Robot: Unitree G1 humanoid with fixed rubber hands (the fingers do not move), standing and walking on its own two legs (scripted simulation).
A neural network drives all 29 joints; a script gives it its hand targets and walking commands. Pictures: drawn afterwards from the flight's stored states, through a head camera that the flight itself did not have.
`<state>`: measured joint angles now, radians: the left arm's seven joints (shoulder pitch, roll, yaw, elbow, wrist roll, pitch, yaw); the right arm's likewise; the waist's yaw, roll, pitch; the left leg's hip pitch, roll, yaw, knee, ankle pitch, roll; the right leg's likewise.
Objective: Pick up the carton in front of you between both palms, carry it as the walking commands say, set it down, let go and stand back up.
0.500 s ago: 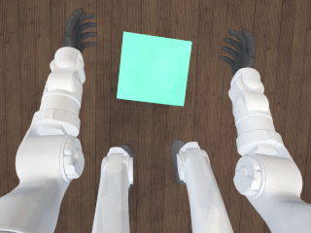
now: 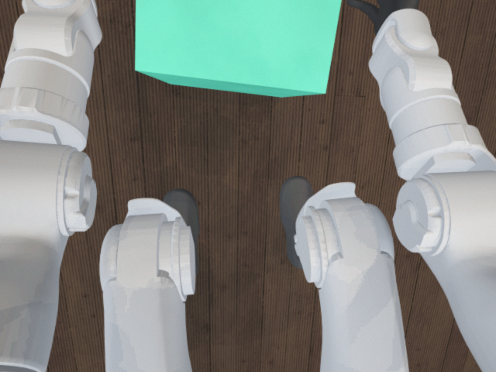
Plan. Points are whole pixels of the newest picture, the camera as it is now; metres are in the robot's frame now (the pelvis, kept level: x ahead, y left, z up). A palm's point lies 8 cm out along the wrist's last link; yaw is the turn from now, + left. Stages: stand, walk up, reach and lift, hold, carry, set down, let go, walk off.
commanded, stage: reach and lift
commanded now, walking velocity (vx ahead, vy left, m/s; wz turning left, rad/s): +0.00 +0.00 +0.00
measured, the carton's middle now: (236, 13) +0.54 +0.00 -0.26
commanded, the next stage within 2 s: none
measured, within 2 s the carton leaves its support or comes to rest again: leaves its support in 0.90 s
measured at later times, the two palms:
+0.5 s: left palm out of the picture +0.57 +0.16 -0.19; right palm (380, 11) +0.52 -0.17 -0.19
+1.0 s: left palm out of the picture +0.56 +0.15 -0.17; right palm out of the picture +0.53 -0.15 -0.15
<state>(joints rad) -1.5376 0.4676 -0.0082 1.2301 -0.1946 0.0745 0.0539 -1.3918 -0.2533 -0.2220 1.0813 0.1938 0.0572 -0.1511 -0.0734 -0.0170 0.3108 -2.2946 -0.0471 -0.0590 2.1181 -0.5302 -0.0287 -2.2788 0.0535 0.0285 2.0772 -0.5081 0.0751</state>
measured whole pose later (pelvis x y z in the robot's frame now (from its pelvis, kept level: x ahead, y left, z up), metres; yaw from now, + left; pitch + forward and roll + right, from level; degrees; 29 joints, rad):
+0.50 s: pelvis +0.01 +0.00 -0.01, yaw -1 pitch +39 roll -3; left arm -1.54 0.44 -0.08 1.23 -0.23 0.04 0.06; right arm -1.39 -0.23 -0.17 1.10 0.25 0.01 -0.17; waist -0.07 -0.03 0.33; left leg -2.30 -0.03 -0.06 2.18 -0.56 -0.02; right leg -2.28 0.04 0.02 2.13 -0.53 0.07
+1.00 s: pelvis +0.01 +0.00 -0.02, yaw +0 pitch +40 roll -3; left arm -1.38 0.30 0.03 1.02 -0.09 0.22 0.12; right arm -1.24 -0.12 -0.33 0.83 0.12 0.20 -0.19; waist -0.06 -0.03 0.21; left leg -2.30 -0.07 -0.06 2.20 -0.59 -0.03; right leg -2.28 0.10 0.06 2.16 -0.57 0.11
